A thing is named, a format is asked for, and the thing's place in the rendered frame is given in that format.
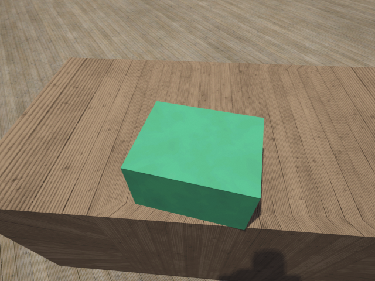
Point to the carton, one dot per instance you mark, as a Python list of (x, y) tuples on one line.
[(197, 162)]

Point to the pedestal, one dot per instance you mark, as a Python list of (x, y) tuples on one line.
[(63, 194)]

